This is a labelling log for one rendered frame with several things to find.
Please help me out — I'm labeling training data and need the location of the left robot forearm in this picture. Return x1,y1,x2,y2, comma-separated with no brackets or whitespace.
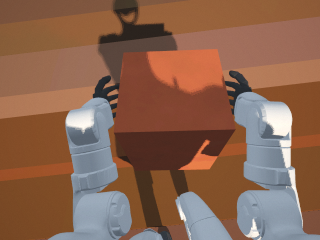
65,97,118,229

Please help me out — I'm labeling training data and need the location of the robot left shin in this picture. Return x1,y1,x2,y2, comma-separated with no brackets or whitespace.
143,228,157,233

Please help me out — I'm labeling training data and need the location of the right robot thigh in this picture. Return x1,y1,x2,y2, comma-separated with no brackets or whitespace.
175,191,233,240

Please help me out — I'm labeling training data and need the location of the carton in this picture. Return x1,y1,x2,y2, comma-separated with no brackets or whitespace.
113,49,236,171

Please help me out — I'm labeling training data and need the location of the right robot upper arm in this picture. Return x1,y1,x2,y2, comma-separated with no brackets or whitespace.
237,190,320,240

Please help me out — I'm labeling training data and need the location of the right robot hand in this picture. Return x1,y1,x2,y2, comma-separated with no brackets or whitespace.
225,70,252,115

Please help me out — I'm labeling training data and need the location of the left robot hand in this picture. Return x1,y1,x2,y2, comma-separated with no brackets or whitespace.
92,75,120,118

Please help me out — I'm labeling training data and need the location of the left robot upper arm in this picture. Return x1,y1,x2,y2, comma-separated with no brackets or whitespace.
48,191,132,240

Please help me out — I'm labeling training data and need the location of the right robot forearm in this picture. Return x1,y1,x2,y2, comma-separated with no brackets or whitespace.
234,92,303,227

